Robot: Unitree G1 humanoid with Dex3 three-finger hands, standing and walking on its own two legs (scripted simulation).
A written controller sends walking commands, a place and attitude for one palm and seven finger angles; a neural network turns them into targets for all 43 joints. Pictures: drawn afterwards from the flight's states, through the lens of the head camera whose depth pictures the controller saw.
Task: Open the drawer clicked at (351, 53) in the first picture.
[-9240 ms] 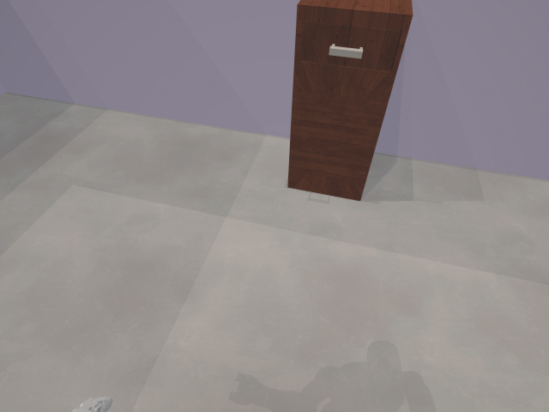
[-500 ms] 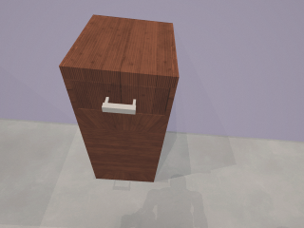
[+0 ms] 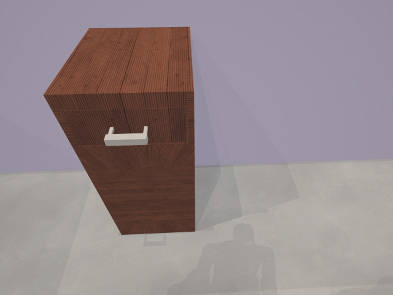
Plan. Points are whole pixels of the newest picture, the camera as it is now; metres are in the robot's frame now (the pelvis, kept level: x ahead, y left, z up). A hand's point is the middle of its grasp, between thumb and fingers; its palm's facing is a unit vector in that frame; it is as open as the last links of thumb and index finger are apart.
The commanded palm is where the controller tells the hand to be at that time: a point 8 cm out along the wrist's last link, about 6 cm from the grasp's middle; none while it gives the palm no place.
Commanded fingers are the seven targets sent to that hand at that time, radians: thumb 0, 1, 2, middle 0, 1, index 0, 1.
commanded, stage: come to a stop and stand still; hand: left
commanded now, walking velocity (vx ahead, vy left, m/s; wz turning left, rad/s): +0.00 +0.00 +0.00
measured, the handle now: (127, 134) +0.55 +0.22 -0.01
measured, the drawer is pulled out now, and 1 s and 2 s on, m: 0.00 0.00 0.00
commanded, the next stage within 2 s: look again from close up in 0.38 s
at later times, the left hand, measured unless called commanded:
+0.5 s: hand out of the picture -0.04 +0.10 -0.17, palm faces +0.08 -0.99 -0.12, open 7.4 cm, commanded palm none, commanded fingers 0.00 0.90 0.90 -0.20 -0.30 -0.20 -0.30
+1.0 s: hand out of the picture +0.06 +0.18 -0.18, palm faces +0.02 -0.98 -0.21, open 7.4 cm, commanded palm none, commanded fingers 0.00 0.90 0.90 -0.20 -0.30 -0.20 -0.30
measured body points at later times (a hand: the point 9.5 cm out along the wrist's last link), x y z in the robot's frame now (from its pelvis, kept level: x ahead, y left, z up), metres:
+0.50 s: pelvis +0.01 -0.03 +0.00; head +0.02 -0.02 +0.45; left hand -0.04 +0.15 -0.16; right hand +0.01 -0.24 -0.16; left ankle +0.03 +0.10 -0.74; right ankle -0.01 -0.13 -0.74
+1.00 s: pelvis +0.03 +0.00 +0.00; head +0.03 +0.00 +0.45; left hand +0.06 +0.23 -0.16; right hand +0.03 -0.22 -0.17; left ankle +0.03 +0.10 -0.74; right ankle -0.01 -0.13 -0.74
